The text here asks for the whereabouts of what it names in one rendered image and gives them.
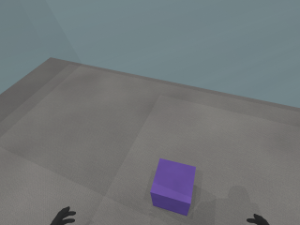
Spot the robot right hand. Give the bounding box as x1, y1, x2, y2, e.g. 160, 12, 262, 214
247, 214, 269, 225

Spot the robot left hand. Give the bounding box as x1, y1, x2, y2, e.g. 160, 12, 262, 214
50, 206, 76, 225

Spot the carton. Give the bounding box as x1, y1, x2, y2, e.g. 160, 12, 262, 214
150, 158, 196, 216

